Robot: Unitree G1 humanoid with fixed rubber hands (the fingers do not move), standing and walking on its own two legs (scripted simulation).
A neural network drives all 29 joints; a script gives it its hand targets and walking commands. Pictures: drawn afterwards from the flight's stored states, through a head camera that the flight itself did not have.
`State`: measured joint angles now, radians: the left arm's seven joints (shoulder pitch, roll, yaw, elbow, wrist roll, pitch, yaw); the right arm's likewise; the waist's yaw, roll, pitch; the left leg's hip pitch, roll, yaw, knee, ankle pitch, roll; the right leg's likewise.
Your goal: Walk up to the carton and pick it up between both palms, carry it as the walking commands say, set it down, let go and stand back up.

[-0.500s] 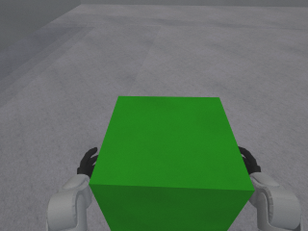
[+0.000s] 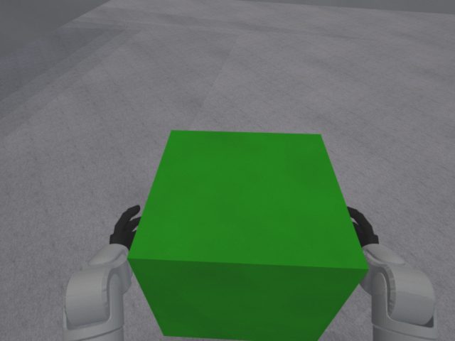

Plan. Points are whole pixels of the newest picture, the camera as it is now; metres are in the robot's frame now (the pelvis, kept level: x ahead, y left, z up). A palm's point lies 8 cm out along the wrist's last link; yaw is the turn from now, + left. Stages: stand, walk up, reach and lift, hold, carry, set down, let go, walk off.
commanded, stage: carry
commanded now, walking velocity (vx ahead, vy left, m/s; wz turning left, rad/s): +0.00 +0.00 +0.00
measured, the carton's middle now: (241, 235) +0.32 -0.01 +0.01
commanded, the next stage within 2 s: none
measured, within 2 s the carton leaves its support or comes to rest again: neither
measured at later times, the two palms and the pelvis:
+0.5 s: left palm (125, 258) +0.24 +0.18 +0.07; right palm (367, 255) +0.24 -0.20 +0.07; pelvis -0.02 -0.01 +0.00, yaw +0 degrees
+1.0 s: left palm (145, 224) +0.30 +0.16 +0.07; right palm (363, 222) +0.31 -0.22 +0.07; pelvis +0.04 -0.02 +0.00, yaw +0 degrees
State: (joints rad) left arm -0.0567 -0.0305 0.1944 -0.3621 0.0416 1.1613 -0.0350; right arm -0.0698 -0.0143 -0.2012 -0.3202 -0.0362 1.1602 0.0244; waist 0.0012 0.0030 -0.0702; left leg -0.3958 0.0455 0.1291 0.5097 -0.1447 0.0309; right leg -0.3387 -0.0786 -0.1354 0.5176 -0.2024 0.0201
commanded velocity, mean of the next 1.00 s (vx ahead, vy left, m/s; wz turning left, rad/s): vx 0.00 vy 0.00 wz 0.00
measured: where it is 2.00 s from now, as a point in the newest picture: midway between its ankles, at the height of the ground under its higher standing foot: outside the picture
